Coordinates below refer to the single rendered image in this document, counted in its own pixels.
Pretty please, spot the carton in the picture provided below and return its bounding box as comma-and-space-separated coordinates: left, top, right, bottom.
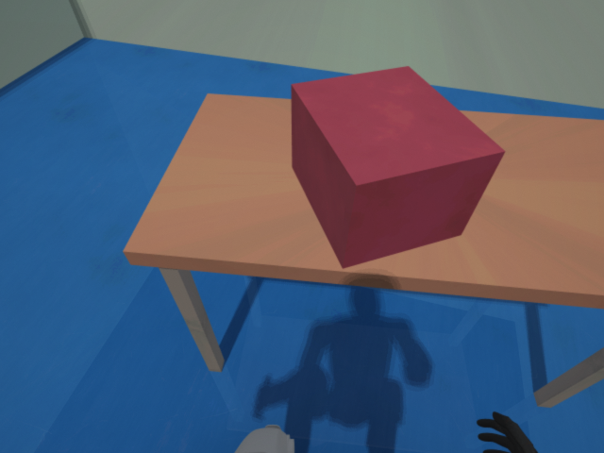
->
291, 66, 506, 269

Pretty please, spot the robot left thigh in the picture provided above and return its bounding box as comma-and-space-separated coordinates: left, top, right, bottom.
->
234, 428, 294, 453

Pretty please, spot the right robot hand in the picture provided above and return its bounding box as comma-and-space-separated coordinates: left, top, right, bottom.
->
477, 411, 538, 453

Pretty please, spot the table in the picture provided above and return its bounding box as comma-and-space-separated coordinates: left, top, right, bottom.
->
123, 93, 604, 408

